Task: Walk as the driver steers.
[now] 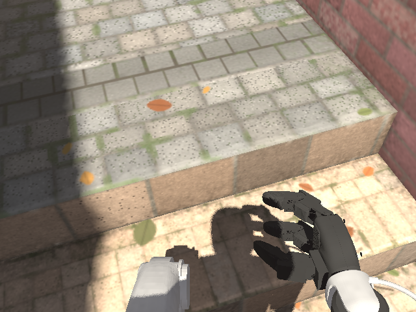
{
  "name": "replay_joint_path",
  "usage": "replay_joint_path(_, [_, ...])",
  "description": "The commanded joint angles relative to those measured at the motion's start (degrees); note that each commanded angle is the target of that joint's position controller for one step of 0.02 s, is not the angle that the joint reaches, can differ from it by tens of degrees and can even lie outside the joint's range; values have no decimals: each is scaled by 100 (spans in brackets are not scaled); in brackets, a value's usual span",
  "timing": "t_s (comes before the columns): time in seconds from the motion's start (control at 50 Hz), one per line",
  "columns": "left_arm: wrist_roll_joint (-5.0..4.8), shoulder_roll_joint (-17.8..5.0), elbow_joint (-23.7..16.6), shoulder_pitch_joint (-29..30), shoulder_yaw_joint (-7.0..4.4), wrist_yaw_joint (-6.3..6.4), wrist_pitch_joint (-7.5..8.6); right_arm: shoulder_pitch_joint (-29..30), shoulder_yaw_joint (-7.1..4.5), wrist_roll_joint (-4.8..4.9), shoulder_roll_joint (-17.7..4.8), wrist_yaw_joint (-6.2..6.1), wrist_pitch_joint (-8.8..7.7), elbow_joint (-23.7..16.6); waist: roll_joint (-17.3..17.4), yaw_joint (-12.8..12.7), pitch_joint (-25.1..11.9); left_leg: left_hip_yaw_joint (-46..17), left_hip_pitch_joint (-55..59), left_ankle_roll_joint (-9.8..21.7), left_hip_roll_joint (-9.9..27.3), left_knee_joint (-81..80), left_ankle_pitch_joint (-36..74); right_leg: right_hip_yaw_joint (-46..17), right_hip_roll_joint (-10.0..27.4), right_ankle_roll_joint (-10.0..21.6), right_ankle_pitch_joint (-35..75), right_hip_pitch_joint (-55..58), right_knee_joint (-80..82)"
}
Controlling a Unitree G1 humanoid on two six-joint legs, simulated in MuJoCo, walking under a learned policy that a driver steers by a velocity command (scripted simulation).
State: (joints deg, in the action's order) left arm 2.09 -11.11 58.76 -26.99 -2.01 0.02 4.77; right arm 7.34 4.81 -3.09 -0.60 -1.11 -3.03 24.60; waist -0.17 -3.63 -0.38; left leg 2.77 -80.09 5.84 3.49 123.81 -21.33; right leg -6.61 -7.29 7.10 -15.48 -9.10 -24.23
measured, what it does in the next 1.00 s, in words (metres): climbs, turning left: left foot 0.17 m higher, then right foot 0.17 m higher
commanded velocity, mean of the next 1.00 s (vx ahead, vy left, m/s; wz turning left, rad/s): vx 0.50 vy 0.00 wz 0.24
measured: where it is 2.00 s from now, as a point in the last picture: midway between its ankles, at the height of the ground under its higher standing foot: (175, 95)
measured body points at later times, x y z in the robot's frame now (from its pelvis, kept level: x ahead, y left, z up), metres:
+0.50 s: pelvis +0.28 +0.02 +0.17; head +0.30 +0.04 +0.62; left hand +0.55 +0.16 +0.13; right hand +0.18 -0.20 +0.05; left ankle +0.20 +0.10 -0.57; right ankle +0.37 -0.09 -0.28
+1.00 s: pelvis +0.55 +0.02 +0.34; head +0.56 +0.01 +0.79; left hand +0.42 +0.21 +0.19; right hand +0.84 -0.06 +0.29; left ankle +0.60 +0.18 -0.07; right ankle +0.52 -0.09 -0.40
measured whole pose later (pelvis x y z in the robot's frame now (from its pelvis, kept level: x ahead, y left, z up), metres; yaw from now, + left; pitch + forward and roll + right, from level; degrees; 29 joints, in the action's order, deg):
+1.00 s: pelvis +0.55 +0.02 +0.34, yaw +18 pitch +1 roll +0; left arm 2.0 -8.0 60.4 -28.4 -2.3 -0.4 7.6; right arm 0.0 -0.2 -1.6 -2.2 -1.1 -0.8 32.2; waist 1.8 -0.9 -1.5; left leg -4.8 -76.0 8.5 -2.8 122.4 -13.7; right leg 15.7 4.2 0.1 -20.1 -7.0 -26.4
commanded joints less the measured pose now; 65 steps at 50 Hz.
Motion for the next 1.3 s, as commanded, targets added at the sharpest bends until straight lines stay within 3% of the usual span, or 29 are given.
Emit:
replay_joint_path(0.02, [-89, -643, -260, 0, -82, 187, 55, 596, -92, -57, -414, -44, 124, -533, -63, 66, 49, 739, 1736, -138, -8, -1349, 47, -1163, 1270, 368, 3776, -1086, 1983])
replay_joint_path(0.06, [-277, -675, -361, 216, -124, 318, -12, -258, -55, 39, -372, -32, 93, -145, -459, 483, -841, 902, 3959, 123, -251, -3458, -182, 1, 1081, 238, 7718, -607, 1311])
replay_joint_path(0.12, [-389, -1497, -885, 440, -500, 246, 311, -1662, -372, 331, -1188, -77, 73, 481, -1013, 1090, -2132, 233, 6114, 11, -652, -6242, 268, -493, 1456, 186, 11105, 561, -990])
replay_joint_path(0.14, [-338, -1493, -990, 887, -583, 126, 451, -2143, -523, 369, -1471, -100, -7, 793, -1055, 1453, -2101, -247, 6652, 58, -677, -8057, 461, -617, 1321, 49, 10082, 758, -2344])
replay_joint_path(0.16, [-119, -727, -1166, 680, -484, -69, 635, -2493, -693, 200, -1938, -63, -33, 1253, 893, 1200, -2048, -1757, 8129, 686, 458, -8505, 3942, -479, 138, -238, 1900, -985, -4771])
replay_joint_path(0.18, [-114, -217, -1208, -235, -398, -172, 553, -2736, -787, 89, -1939, -73, 12, 1490, 1447, 793, -2654, -4401, 8664, 1669, 1778, -9150, 5678, -1163, -589, -509, 101, -2490, -7794])
replay_joint_path(0.2, [46, -158, -1505, 310, -331, -223, 419, -2338, -829, 158, -1682, -47, 14, 1607, 607, 466, -2077, -4780, 8082, 1678, 1508, -9654, 2329, -900, -368, -403, 439, -3404, -8968])
replay_joint_path(0.24, [209, 240, -2041, 1403, -80, -231, 260, -2162, -759, 149, -1015, -3, -123, 2181, -311, 274, -188, -3350, 6836, 1026, 972, -9793, -152, -654, -113, -126, 757, -4690, -9349])
replay_joint_path(0.3, [23, 625, -2249, 1460, 177, -83, -103, -2813, -650, 90, -674, 54, -312, 2780, -338, 29, 408, -1906, 6317, 644, 580, -10050, 831, -375, 27, -80, 305, -5418, -9640])
replay_joint_path(0.34, [134, 757, -2539, 1865, 265, -9, -252, -2885, -624, 167, -868, 121, -551, 2930, -90, -117, 568, -1715, 6044, 595, 598, -10320, 1170, 41, 315, -114, 137, -5876, -9670])
replay_joint_path(0.44, [164, 701, -3212, 3009, 344, 86, -396, -3757, -688, 306, -1470, 13, -726, 2986, 758, 410, 341, -1990, 6848, 1086, 674, -11154, 2118, 1037, 850, -132, -5, -6681, -9779])
replay_joint_path(0.52, [122, 730, -3926, 4175, 493, -63, -350, -4643, -761, 222, -1286, -281, -397, 3129, 474, 922, 239, -2106, 8342, 1007, 559, -11414, 1975, 1047, 1271, -286, -550, -7404, -8323])
replay_joint_path(0.56, [-101, 871, -4123, 4509, 626, -212, -319, -4232, -846, 295, -1443, -360, -286, 2849, 228, 944, 285, -1746, 7139, 964, 679, -12626, 2816, 1362, 1242, -236, -1142, -4833, -5523])
replay_joint_path(0.62, [-420, 187, -3183, 1550, 109, 53, -420, -3794, -1012, 415, -2305, -62, -523, 2679, 1239, -493, -1864, -1012, 7597, 721, 960, -10196, 10023, 1603, 167, 46, -1292, -749, -4340])
replay_joint_path(0.64, [-230, -388, -3007, 767, -101, 128, -411, -3324, -1190, 537, -2591, 153, -689, 2494, 1173, -907, -2513, -951, 7440, 516, 775, -8584, 9193, 736, 574, 249, -1305, 53, -3614])
replay_joint_path(0.66, [79, -904, -2838, 431, -310, 247, -356, -3099, -1158, 708, -2169, 402, -760, 2026, -403, -864, -2995, -1117, 5549, 230, -100, -6520, 7416, -2347, 1990, 836, -3254, 1158, -1919])
replay_joint_path(0.68, [10, -1200, -2853, 549, -443, 271, -419, -2798, -1156, 303, -1620, 529, -792, 1795, -1520, -851, -2820, -1295, 4554, 27, -1052, -3931, 1520, -5084, 2800, 1048, -4191, 952, 910])
replay_joint_path(0.7, [-120, -902, -2748, 1427, -403, 237, -389, -2908, -1133, 47, -1179, 498, -698, 1681, -1089, -269, -2290, -1867, 3797, -11, -833, -1869, 1467, -5373, 2911, 1041, -4583, 159, 1041])
replay_joint_path(0.74, [-193, 92, -1959, 1925, -131, 214, -180, -2319, -867, -193, -634, 331, -493, 1219, 32, 429, -348, -1024, 2876, 136, -409, -983, 1868, -3077, 2717, 777, -3623, -1535, 204])
replay_joint_path(0.78, [53, 830, -1067, 1346, 55, 198, -35, -2384, -569, 20, -59, 268, -320, 1116, 368, 810, 177, -1245, 2327, 291, -465, -265, 1837, -1424, 2411, 408, -1664, -1934, 115])
replay_joint_path(0.86, [10, 521, -573, 941, 38, 56, 235, -2140, -546, 301, -185, 220, 6, 1050, 176, 849, 656, -1351, 1421, 162, -524, -465, 1592, 450, 2382, -11, 56, -1711, 541])
replay_joint_path(0.94, [14, -207, -253, 467, -87, -92, 504, -877, -546, 126, -227, -83, 186, 546, -107, 656, 707, -963, -34, 283, -662, 912, 597, 930, 2526, 19, 403, -598, 1198])
replay_joint_path(1.04, [-93, -407, -58, -413, -134, 233, 359, 314, -468, 153, -435, 220, 371, -8, -441, 281, 425, 485, 953, 299, 25, -2450, 136, 1820, 2187, 79, 719, 302, 2462])
replay_joint_path(1.1, [-272, -459, -351, -389, -67, 363, 242, -95, -461, 216, -334, 316, 482, 357, -443, 411, -72, 1447, 3279, 638, -356, -4401, -680, 2608, 2111, 147, 6651, 859, 1614])
replay_joint_path(1.16, [-354, -1387, -796, -31, -294, 189, 69, -1878, -718, 344, -955, 133, 475, 757, -1435, 1120, -1338, 1176, 5274, 721, -1225, -6185, -1116, 2336, 2577, 133, 9753, 1624, -1168])
replay_joint_path(1.18, [-370, -1329, -1135, 150, -255, 98, 135, -2550, -902, 350, -1400, 104, 400, 919, -1609, 1419, -1695, -410, 6842, 920, -983, -6709, -1158, 2213, 2345, -108, 8219, 23, -2943])
replay_joint_path(1.2, [-240, -824, -1853, 611, -190, -120, 262, -2357, -1129, 343, -2114, 60, 431, 921, 242, 1223, -1922, -4103, 7542, 1615, 237, -8748, -2863, 1830, 992, -635, 2192, -2326, -5526])
replay_joint_path(1.22, [-73, -818, -2158, 1089, -338, -203, 392, -1705, -1286, 258, -2328, 30, 520, 736, 250, 1014, -2315, -6278, 7496, 1483, 718, -10535, -3260, 136, 594, -775, 638, -3016, -7633])
replay_joint_path(1.3, [-120, -24, -2567, 940, -42, 189, 202, -1656, -1009, 100, -1436, 15, 26, 1698, -460, 57, -126, -3621, 5360, 1194, 568, -9620, 1583, 138, 957, -451, 175, -4002, -8745])
Velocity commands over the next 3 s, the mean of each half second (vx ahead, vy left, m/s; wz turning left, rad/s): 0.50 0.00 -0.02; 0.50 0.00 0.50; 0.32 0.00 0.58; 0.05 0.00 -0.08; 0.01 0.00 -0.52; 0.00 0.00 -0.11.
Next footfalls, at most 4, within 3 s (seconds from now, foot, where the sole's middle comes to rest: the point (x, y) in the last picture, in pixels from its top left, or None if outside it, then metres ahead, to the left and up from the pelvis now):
0.14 left None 0.24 0.11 -0.61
0.62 right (275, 239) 0.56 -0.09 -0.44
1.16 left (167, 124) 0.79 0.20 -0.27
1.78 right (194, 68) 1.02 0.15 -0.27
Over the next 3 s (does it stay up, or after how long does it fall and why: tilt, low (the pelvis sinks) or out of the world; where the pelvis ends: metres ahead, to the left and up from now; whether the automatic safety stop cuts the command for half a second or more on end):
stays up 0.87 0.17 0.50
